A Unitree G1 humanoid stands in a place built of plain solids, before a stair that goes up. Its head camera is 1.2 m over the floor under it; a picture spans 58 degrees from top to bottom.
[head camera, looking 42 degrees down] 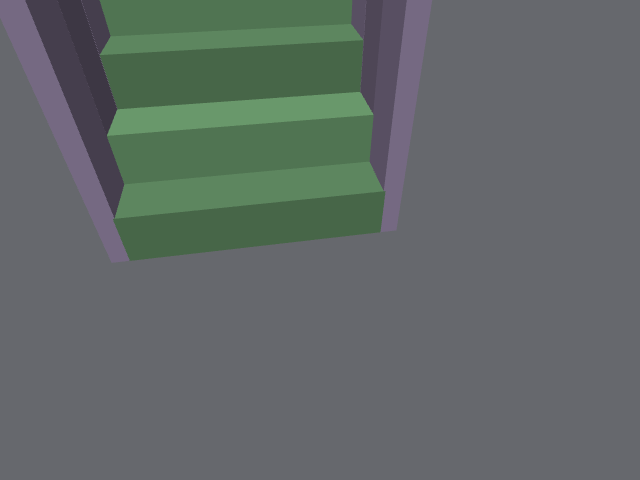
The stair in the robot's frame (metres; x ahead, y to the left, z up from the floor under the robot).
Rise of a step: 0.21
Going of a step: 0.22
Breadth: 1.00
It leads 10 degrees to the left of straight ahead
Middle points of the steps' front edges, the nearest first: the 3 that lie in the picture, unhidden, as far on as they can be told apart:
1.29 0.25 0.21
1.51 0.28 0.43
1.73 0.32 0.64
